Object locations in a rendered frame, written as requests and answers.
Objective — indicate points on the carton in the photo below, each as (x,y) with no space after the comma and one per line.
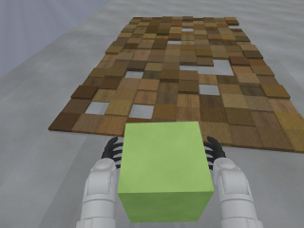
(164,173)

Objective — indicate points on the robot right forearm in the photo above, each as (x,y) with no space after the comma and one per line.
(234,196)

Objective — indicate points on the robot right hand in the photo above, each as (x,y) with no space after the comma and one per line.
(217,150)

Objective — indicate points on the robot left forearm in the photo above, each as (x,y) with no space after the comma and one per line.
(99,196)

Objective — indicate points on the robot left hand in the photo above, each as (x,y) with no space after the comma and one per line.
(109,153)

